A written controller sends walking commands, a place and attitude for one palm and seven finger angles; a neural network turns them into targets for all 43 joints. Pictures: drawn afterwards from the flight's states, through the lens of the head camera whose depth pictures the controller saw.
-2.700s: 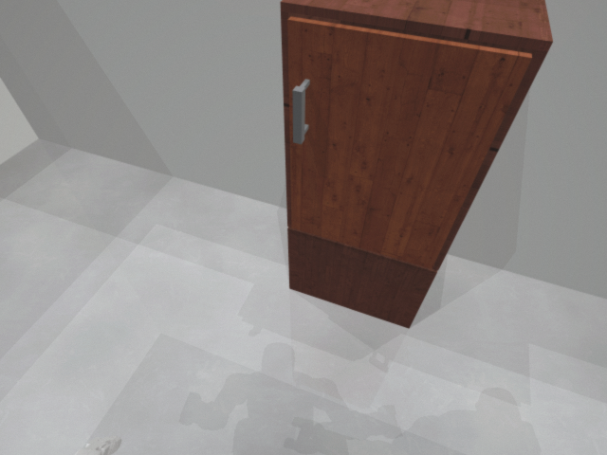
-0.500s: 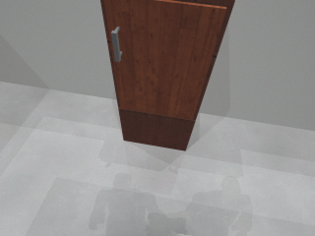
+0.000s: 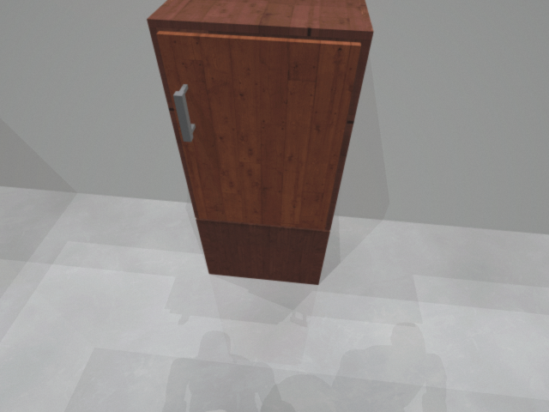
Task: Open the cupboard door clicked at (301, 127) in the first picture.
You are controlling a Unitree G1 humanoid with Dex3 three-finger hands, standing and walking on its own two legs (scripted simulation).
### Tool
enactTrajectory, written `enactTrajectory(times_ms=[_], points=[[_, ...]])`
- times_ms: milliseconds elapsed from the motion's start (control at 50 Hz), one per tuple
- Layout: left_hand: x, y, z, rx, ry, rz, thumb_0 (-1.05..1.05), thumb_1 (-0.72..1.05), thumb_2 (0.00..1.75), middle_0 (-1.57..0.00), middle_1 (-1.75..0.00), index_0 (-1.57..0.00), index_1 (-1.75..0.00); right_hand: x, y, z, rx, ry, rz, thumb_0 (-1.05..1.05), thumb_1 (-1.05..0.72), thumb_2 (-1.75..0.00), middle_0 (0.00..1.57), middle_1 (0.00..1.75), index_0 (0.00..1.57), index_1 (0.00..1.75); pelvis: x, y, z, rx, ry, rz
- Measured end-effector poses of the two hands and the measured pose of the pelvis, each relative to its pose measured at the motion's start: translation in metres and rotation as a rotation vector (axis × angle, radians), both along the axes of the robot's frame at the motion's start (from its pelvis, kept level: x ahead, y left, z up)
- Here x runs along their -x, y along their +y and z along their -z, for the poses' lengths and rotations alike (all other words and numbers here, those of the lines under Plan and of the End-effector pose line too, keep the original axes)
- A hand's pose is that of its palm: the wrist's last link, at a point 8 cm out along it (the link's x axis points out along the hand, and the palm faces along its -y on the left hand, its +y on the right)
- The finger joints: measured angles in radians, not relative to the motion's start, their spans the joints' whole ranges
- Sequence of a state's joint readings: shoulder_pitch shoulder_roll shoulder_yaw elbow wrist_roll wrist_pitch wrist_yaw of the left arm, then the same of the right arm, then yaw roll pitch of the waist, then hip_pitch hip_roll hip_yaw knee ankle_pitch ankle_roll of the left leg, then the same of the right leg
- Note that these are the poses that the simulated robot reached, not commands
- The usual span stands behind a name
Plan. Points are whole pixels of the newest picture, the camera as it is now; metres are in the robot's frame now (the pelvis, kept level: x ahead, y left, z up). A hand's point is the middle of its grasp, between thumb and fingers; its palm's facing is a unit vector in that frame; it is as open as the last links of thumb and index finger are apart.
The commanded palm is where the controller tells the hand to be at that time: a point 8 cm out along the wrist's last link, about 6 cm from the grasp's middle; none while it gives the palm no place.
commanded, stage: take the last steps up to it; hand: left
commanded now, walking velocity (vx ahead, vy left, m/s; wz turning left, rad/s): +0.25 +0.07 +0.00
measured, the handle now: (186, 113) +0.74 +0.27 +0.04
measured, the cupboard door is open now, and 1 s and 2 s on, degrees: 0 0 0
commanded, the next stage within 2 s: come to a stop and stand still in 0.36 s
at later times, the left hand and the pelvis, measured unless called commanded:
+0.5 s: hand (163, 375) +0.22 +0.22 -0.18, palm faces +0.01 -0.97 -0.23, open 7.3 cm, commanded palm none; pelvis +0.14 +0.04 -0.02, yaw -1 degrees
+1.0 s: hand (140, 368) +0.23 +0.27 -0.19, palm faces +0.02 -0.98 -0.21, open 7.4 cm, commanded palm none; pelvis +0.17 +0.07 +0.00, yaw -2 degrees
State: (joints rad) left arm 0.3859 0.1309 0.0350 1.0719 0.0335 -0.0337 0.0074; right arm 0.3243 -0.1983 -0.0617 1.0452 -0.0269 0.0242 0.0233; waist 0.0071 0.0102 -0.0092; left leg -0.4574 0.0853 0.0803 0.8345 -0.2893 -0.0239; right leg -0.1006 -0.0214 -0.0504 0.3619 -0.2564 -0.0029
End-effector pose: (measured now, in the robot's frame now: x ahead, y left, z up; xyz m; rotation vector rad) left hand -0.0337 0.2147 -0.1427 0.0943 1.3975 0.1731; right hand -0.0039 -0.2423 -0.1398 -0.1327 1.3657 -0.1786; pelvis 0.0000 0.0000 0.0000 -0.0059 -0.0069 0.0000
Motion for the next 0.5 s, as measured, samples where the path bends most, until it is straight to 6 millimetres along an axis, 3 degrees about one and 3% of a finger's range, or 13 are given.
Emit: enactTrajectory(times_ms=[100, 180, 280, 360, 440, 500], points=[[0.005, 0.023, 0.016, 0.029, 0.085, -0.045, 0.00, 0.90, 0.90, -0.20, -0.30, -0.20, -0.30, -0.040, 0.024, -0.001, 0.031, -0.041, -0.031, 0.01, -0.91, -0.90, 0.19, 0.30, 0.20, 0.30, -0.026, 0.025, 0.010, 0.013, 0.007, -0.008], [-0.016, 0.046, 0.026, 0.027, 0.131, -0.022, 0.01, 0.90, 0.90, -0.20, -0.30, -0.20, -0.30, -0.057, 0.047, 0.005, 0.048, -0.067, -0.015, 0.01, -0.91, -0.90, 0.19, 0.30, 0.20, 0.30, -0.045, 0.042, 0.018, -0.003, 0.007, 0.011], [-0.088, 0.064, 0.012, 0.000, 0.032, 0.025, 0.01, 0.91, 0.90, -0.19, -0.30, -0.19, -0.30, -0.058, 0.079, 0.003, -0.008, -0.009, 0.023, 0.01, -0.91, -0.90, 0.20, 0.30, 0.20, 0.30, -0.073, 0.049, 0.006, -0.019, 0.017, 0.022], [-0.154, 0.064, 0.002, -0.023, -0.076, 0.059, 0.01, 0.91, 0.90, -0.19, -0.30, -0.19, -0.30, -0.060, 0.096, 0.008, -0.064, 0.052, 0.046, 0.01, -0.91, -0.90, 0.20, 0.30, 0.20, 0.30, -0.097, 0.050, 0.003, -0.023, 0.015, 0.026], [-0.212, 0.060, -0.003, -0.056, -0.157, 0.093, 0.01, 0.93, 0.90, -0.19, -0.30, -0.19, -0.30, -0.067, 0.102, 0.021, -0.111, 0.109, 0.076, 0.01, -0.90, -0.90, 0.20, 0.30, 0.20, 0.30, -0.124, 0.044, 0.009, -0.032, 0.005, 0.030], [-0.243, 0.053, 0.002, -0.068, -0.210, 0.098, 0.01, 0.92, 0.90, -0.19, -0.30, -0.19, -0.30, -0.080, 0.097, 0.034, -0.127, 0.145, 0.078, 0.01, -0.90, -0.90, 0.20, 0.30, 0.20, 0.30, -0.144, 0.039, 0.020, -0.025, 0.000, 0.024]])
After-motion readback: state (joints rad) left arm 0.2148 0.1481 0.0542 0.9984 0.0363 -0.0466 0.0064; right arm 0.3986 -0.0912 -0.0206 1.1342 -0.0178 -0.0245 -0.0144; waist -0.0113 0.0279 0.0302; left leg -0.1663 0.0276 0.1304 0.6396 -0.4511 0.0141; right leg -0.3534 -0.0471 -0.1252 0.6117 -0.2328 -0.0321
